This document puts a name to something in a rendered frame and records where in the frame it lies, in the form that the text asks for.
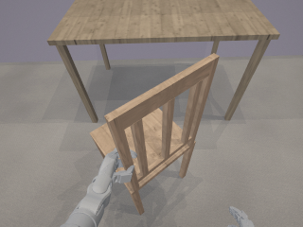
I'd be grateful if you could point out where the table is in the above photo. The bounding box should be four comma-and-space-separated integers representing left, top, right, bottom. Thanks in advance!
47, 0, 280, 123

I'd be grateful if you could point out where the right robot hand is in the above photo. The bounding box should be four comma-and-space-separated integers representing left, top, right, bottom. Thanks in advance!
227, 206, 255, 227

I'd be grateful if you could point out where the left robot hand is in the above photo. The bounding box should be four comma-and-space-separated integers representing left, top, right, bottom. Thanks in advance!
98, 148, 137, 183

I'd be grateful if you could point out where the chair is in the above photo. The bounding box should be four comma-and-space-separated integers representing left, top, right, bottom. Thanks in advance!
90, 53, 220, 216

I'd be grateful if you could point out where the left robot forearm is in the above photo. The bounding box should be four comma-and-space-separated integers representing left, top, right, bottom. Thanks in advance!
60, 174, 113, 227

